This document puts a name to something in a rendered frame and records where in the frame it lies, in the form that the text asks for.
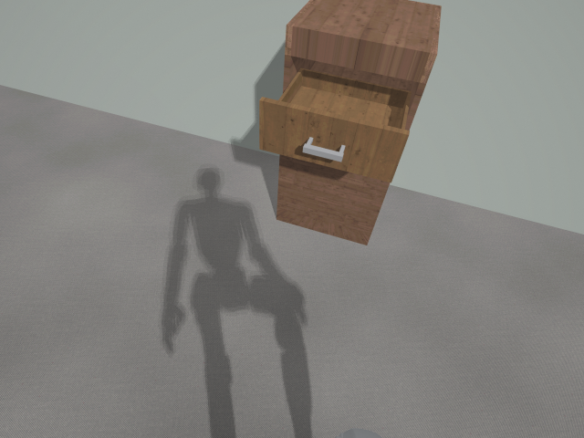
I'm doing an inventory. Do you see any handle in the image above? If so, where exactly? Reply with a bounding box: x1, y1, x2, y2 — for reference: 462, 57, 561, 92
303, 137, 345, 162

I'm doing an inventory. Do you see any cabinet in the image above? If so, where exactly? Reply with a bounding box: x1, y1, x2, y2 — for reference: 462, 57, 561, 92
276, 0, 442, 245

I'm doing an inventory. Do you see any drawer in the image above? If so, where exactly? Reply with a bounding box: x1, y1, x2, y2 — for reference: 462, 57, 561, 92
259, 68, 412, 183

